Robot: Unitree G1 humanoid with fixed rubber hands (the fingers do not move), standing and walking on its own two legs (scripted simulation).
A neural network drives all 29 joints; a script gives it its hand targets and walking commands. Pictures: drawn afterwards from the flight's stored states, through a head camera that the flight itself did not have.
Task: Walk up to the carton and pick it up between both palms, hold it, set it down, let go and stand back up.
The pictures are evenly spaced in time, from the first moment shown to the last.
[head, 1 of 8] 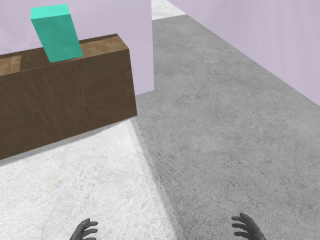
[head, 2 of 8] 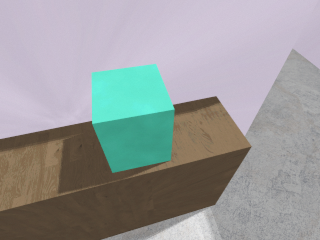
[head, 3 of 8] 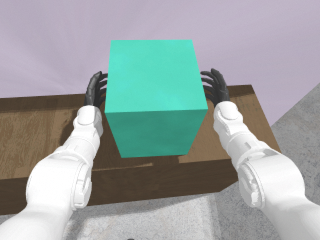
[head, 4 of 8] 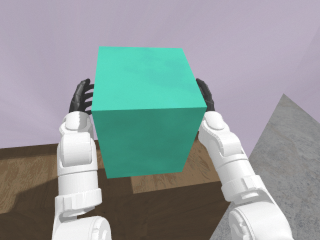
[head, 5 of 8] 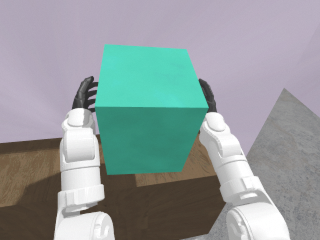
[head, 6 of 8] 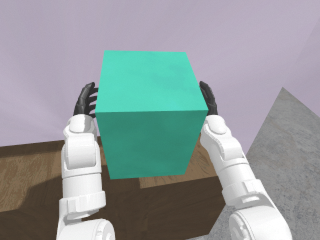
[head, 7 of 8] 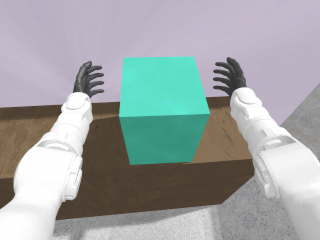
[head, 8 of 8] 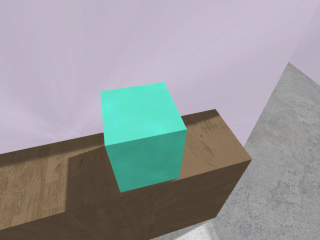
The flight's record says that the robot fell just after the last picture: no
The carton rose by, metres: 0.21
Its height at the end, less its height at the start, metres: +0.00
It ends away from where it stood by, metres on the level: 0.03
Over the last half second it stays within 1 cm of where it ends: yes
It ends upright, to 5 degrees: yes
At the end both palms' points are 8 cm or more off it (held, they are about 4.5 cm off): yes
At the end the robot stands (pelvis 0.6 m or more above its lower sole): yes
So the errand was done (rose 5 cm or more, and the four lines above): yes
